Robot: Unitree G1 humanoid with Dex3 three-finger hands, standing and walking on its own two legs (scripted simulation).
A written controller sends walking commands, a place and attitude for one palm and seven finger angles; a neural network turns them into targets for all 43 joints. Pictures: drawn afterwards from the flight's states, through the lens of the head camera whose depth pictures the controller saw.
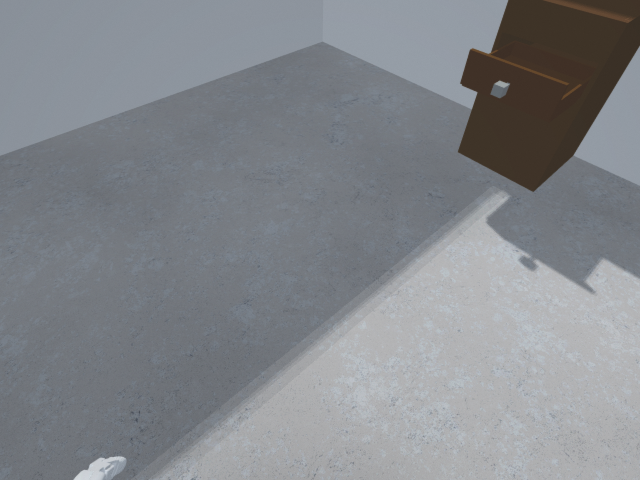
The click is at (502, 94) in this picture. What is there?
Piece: drawer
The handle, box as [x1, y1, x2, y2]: [490, 81, 509, 97]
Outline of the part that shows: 498,81 493,85 490,94 501,97 505,94 509,83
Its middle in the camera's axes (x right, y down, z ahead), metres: +0.69 -0.57 +1.46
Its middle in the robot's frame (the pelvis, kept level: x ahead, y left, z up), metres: +1.48 -0.62 -0.22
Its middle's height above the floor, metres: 0.55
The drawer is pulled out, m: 0.25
